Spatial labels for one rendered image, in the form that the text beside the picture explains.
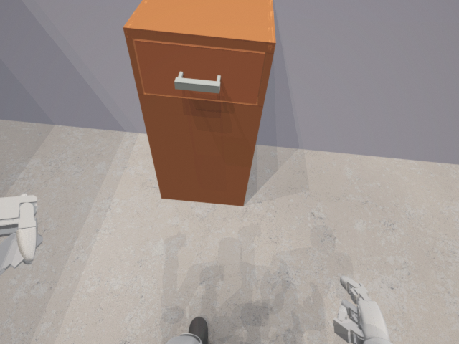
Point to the handle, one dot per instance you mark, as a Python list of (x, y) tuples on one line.
[(197, 85)]

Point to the cabinet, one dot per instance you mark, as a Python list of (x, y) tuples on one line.
[(202, 149)]

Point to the left robot hand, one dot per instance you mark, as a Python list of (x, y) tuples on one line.
[(18, 222)]

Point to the robot left foot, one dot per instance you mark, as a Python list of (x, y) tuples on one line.
[(199, 328)]

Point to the right robot hand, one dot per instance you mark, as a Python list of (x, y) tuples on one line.
[(367, 320)]

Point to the drawer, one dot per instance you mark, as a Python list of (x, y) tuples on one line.
[(161, 62)]

